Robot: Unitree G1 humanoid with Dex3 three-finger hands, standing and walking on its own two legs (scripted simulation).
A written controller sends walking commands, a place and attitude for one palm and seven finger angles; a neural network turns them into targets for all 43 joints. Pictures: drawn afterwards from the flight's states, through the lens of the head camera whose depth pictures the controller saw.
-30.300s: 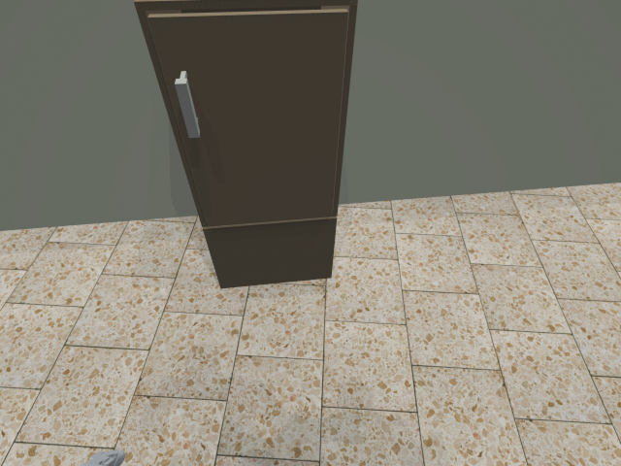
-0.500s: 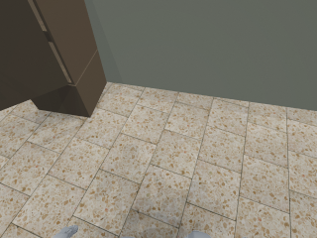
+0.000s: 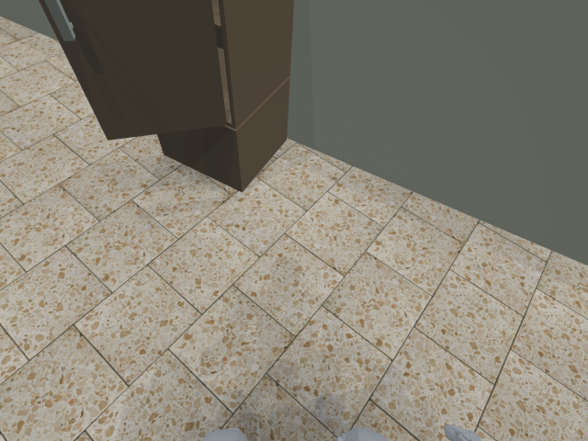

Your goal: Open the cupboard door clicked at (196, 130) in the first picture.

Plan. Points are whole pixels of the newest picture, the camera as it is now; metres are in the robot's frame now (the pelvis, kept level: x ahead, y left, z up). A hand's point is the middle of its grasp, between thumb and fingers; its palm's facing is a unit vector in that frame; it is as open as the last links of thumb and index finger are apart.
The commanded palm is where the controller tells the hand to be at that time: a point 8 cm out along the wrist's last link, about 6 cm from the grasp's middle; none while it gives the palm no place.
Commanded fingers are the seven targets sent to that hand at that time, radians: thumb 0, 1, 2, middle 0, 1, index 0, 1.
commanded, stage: turn to face it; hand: left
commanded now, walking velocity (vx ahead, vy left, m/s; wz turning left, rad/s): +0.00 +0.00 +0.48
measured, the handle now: (57, 5) +0.94 +0.60 +0.05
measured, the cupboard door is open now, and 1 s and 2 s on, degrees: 44 44 44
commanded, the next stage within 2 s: take the last steps up to it in 0.42 s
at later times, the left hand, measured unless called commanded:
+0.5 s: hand out of the picture +0.02 +0.15 -0.14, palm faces +0.25 -0.93 -0.25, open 7.3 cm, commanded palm none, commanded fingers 0.00 0.90 0.90 -0.20 -0.30 -0.20 -0.30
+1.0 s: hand out of the picture +0.08 +0.19 -0.15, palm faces +0.31 -0.93 -0.21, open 7.4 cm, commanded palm none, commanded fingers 0.00 0.90 0.90 -0.20 -0.30 -0.20 -0.30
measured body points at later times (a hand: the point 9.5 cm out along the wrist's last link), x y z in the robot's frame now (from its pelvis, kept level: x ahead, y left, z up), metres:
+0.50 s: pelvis +0.01 -0.05 +0.02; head +0.06 -0.06 +0.47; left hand +0.01 +0.19 -0.12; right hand +0.14 -0.28 -0.14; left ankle -0.04 +0.09 -0.66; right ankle +0.02 -0.14 -0.72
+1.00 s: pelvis +0.07 -0.01 +0.01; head +0.10 -0.01 +0.46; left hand +0.06 +0.24 -0.13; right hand +0.11 -0.23 -0.15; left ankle -0.03 +0.07 -0.72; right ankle +0.15 -0.11 -0.71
